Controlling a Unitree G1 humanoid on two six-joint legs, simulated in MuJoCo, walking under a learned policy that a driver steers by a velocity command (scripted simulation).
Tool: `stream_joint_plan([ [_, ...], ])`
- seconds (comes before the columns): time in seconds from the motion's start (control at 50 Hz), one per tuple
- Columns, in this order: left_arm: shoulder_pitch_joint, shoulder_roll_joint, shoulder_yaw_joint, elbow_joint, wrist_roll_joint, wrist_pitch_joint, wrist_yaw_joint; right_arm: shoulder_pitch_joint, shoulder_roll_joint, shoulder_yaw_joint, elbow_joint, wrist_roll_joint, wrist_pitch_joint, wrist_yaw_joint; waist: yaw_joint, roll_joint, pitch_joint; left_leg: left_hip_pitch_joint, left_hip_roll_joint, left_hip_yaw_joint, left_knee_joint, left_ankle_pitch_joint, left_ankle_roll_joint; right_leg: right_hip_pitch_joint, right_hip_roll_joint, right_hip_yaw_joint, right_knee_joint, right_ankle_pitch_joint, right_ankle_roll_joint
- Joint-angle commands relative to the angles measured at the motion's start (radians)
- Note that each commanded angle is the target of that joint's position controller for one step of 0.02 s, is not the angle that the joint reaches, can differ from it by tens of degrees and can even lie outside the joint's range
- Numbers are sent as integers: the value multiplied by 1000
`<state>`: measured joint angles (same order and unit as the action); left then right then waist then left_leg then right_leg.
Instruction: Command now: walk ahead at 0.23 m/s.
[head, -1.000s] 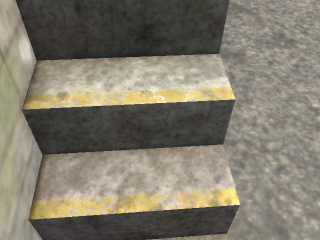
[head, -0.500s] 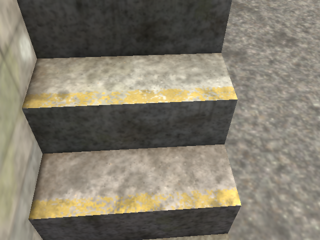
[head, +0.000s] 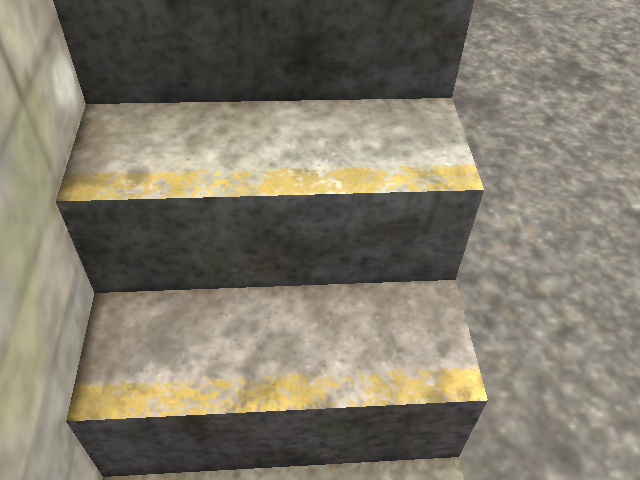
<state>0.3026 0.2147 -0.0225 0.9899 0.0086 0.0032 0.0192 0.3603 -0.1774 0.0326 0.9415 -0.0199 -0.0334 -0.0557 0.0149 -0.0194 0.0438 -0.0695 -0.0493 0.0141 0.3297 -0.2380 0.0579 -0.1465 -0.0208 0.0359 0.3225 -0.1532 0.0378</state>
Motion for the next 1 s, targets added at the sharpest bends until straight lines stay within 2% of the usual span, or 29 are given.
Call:
stream_joint_plan([
  [0.02, 12, 76, 9, -32, 1, -17, 7, 5, -98, -17, -54, -2, -14, -2, 7, 54, 52, -138, 149, -140, -170, -109, 0, 38, -64, 33, -36, 42, -49],
  [0.06, 13, 74, 7, -30, 0, -27, 6, 6, -99, -17, -58, -2, -20, 0, 6, 54, 50, -123, 148, -141, -176, -108, 6, 30, -62, 27, -37, 46, -53],
  [0.08, 1, 81, 9, -30, -5, -29, 9, 7, -102, -19, -61, -9, -24, 2, -1, 49, 47, -110, 143, -134, -170, -83, 6, 22, -58, 23, -31, 55, -49],
  [0.1, -1, 80, 8, -32, -7, -33, 9, 8, -100, -19, -63, -9, -27, 2, -1, 49, 41, -98, 143, -133, -166, -66, 8, 18, -59, 22, -32, 58, -49],
  [0.12, 29, 76, 7, -29, -3, -34, 4, 28, -102, -19, -62, -15, -28, -2, -7, 54, 35, -88, 135, -122, -154, -64, 7, 5, -59, 31, -34, 46, -47],
  [0.22, 2, 69, 8, -54, -10, -47, 5, 19, -94, -20, -77, -7, -38, -4, -20, 21, 19, -46, 137, -116, -112, 105, 13, -16, -62, 34, -25, 107, -51],
  [0.26, 2, 62, 8, -64, -11, -55, 4, 14, -91, -19, -79, 3, -42, -4, -18, 15, 1, -17, 141, -111, -90, 202, 14, -8, -69, 38, -26, 139, -60],
  [0.34, -19, 62, 11, -93, -19, -62, 3, -4, -92, -22, -88, -2, -46, 1, -21, 17, -31, 37, 148, -102, -61, 393, 6, -5, -76, 36, -15, 221, -60],
  [0.48, -29, 73, 13, -119, -11, -53, 10, 2, -97, -24, -75, 10, -39, -8, -14, 26, -59, 61, 153, -77, -36, 544, -6, 40, -89, 40, 11, 330, -57],
  [0.54, -23, 70, 13, -115, -8, -45, 8, 4, -97, -25, -64, 13, -33, -6, -8, 22, -56, 51, 152, -75, -31, 506, -7, 45, -91, 40, 21, 323, -49],
  [0.66, -36, 76, 16, -110, -6, -35, 3, -3, -98, -28, -52, 11, -23, -2, -7, 24, -39, 32, 155, -77, -31, 450, -13, 39, -95, 46, 23, 301, -45],
  [0.72, -10, 81, 22, -91, -6, -33, -3, 3, -101, -33, -41, 7, -22, 3, -4, 18, -32, 23, 160, -84, -34, 391, -15, 39, -91, 44, 11, 259, -40],
  [0.92, 35, 83, 29, -51, -4, -16, -2, 53, -92, -36, -7, 8, -13, -4, -7, 22, 18, -37, 157, -89, -42, 207, -17, 20, -89, 58, -11, 169, -46],
  [0.94, 37, 73, 26, -48, -2, -13, -1, 54, -83, -33, -6, 5, -11, -5, -7, 25, 9, -40, 152, -90, -58, 148, -15, 24, -84, 56, -24, 123, -47],
  [1.0, 24, 66, 19, -45, 6, -9, 0, 38, -75, -25, -14, -4, -10, -8, -7, 31, 45, -80, 140, -99, -107, -11, -8, 10, -70, 51, -54, 32, -51],
])
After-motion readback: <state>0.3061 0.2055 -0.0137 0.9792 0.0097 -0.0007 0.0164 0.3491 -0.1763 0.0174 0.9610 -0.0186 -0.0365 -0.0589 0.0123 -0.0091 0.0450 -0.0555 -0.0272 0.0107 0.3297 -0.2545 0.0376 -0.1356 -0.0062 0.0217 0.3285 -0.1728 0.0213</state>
